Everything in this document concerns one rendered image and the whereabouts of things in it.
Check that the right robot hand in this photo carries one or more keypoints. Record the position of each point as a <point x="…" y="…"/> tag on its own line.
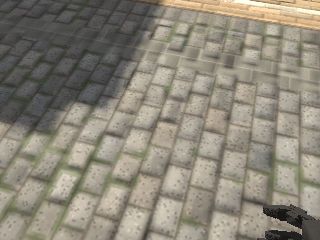
<point x="295" y="216"/>

